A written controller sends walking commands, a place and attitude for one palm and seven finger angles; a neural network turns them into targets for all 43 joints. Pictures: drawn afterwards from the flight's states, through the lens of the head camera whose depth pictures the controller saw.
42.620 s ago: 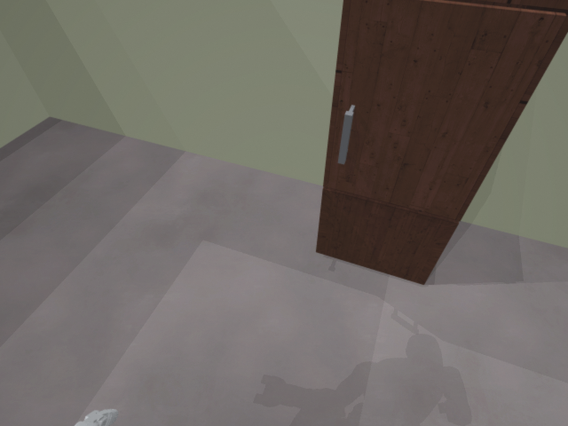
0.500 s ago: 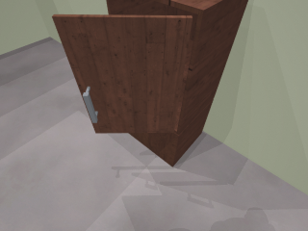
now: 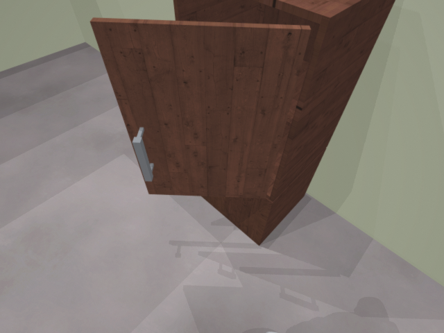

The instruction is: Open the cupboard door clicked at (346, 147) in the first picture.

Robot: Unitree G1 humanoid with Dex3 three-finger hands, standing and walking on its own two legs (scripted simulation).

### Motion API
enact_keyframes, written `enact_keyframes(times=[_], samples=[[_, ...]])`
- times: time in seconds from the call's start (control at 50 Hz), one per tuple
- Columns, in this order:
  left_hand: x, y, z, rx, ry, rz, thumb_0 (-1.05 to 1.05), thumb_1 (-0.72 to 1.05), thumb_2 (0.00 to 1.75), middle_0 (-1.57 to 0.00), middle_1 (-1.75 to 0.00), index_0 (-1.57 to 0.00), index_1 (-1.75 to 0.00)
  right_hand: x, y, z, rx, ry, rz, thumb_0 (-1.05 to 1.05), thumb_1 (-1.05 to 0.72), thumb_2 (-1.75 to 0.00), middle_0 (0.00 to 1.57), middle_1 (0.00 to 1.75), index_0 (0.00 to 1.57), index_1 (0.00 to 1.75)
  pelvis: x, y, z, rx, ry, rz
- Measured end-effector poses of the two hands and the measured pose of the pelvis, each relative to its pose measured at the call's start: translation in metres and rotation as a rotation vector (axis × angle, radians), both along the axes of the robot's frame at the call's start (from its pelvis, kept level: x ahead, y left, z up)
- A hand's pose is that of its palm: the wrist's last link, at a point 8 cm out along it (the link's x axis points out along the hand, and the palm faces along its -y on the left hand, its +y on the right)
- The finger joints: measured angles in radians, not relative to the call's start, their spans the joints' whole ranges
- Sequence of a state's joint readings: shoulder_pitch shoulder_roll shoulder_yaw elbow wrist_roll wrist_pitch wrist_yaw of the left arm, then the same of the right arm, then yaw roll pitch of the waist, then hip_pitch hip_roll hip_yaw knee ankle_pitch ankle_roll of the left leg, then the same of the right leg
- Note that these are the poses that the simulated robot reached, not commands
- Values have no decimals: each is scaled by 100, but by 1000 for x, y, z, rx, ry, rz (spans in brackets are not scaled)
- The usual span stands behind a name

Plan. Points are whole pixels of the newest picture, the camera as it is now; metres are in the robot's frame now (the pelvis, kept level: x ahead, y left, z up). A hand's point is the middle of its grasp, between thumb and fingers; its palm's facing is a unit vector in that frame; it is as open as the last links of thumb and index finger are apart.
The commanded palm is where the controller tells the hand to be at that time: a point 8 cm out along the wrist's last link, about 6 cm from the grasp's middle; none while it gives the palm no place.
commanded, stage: come to a stop and stand still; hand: left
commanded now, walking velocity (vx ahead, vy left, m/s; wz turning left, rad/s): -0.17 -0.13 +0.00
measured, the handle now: (145, 155) +0.57 +0.26 -0.10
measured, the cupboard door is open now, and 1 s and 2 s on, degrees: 42 42 42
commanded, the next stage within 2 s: look again from close up in 1.24 s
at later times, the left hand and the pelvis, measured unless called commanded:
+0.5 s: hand out of the picture +0.07 +0.18 -0.17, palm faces +0.06 -0.97 -0.22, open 7.3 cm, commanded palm none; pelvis +0.00 -0.01 +0.00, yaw +2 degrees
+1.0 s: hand out of the picture -0.06 +0.16 -0.17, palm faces +0.06 -0.98 -0.17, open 7.4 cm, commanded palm none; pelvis -0.05 +0.00 +0.01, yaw +2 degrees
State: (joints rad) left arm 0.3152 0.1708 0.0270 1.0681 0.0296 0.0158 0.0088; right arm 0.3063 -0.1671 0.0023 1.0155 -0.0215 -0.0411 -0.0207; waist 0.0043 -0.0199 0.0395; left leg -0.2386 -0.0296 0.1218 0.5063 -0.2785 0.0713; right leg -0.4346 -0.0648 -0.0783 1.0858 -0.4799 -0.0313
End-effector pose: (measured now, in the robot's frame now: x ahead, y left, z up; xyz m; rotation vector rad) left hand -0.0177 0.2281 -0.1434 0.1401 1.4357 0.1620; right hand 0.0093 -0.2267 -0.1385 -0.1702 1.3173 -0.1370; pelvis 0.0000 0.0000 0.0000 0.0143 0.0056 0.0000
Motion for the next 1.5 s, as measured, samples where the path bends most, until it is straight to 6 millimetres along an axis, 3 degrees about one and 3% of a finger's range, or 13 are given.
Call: enact_keyframes(times=[0.16, 0.22, 0.3, 0.4, 0.5, 0.56, 0.64, 0.74, 0.92, 1.14, 1.26, 1.36, 1.5], samples=[[94, -9, 14, 54, -205, -34, 1, 93, 90, -20, -30, -20, -30, 6, 12, -14, 80, 67, -8, 1, -90, -90, 20, 30, 20, 30, 24, -14, -1, 28, -5, 16], [112, -19, 14, 59, -234, -58, 1, 92, 90, -20, -30, -20, -30, 12, 5, -22, 89, 73, -40, 1, -91, -90, 20, 30, 20, 30, 31, -21, -5, 25, -7, 12], [122, -28, 13, 47, -253, -62, 1, 92, 90, -20, -30, -20, -30, 22, -6, -20, 68, 74, -45, 1, -91, -90, 20, 30, 20, 30, 31, -25, -4, 20, -2, 37], [110, -23, 12, 40, -263, -23, 0, 92, 90, -20, -30, -20, -30, 36, -17, -8, 20, 50, -11, 1, -91, -90, 20, 30, 20, 30, 17, -23, 0, 28, 5, 39], [79, -1, 4, 37, -219, -11, 0, 92, 90, -21, -30, -20, -30, 46, -16, 3, -24, -41, 2, 1, -91, -90, 20, 30, 20, 30, 2, -10, -2, 28, 1, 27], [58, 14, -6, 31, -182, 6, 0, 91, 90, -20, -30, -20, -30, 39, -9, 5, -45, -81, 0, 0, -91, -90, 20, 30, 20, 30, -6, 1, -6, 17, -20, 24], [35, 23, -2, 31, -152, 27, 1, 91, 90, -20, -30, -20, -30, 24, 8, 8, -30, -67, 22, 0, -91, -90, 20, 30, 20, 30, -13, 7, 0, 7, -29, 25], [4, 19, 2, 33, -121, 45, 1, 91, 90, -20, -30, -20, -30, 10, 11, 1, -10, -40, 34, 1, -93, -90, 20, 30, 20, 30, -23, 7, 0, 17, -16, 29], [-45, -10, 7, -7, -29, 28, 1, 91, 90, -20, -30, -20, -30, -19, 6, -3, 21, -13, 6, 1, -93, -90, 20, 30, 20, 30, -41, 2, 5, 3, -30, 28], [-53, -25, 1, -42, -38, 39, 1, 91, 90, -20, -30, -20, -30, -73, 10, -1, 34, 110, -10, 1, -91, -90, 20, 30, 20, 30, -51, -5, 6, -4, -27, 37], [-54, -25, 1, -39, -30, 44, 1, 91, 90, -20, -30, -20, -30, -90, 15, -2, 46, 156, -25, 1, -91, -90, 20, 30, 20, 30, -50, -6, 6, -5, -19, 40], [-53, -26, 1, -31, -23, 41, 1, 91, 90, -20, -30, -20, -30, -90, 19, -3, 59, 166, -29, 1, -90, -90, 20, 30, 20, 30, -47, -6, 5, -11, -16, 39], [-38, -6, -1, -3, -39, 10, 1, 91, 90, -20, -30, -20, -30, -61, 26, -13, 63, 78, -30, 1, -90, -90, 20, 30, 20, 30, -37, 9, -3, -28, -13, 43]])
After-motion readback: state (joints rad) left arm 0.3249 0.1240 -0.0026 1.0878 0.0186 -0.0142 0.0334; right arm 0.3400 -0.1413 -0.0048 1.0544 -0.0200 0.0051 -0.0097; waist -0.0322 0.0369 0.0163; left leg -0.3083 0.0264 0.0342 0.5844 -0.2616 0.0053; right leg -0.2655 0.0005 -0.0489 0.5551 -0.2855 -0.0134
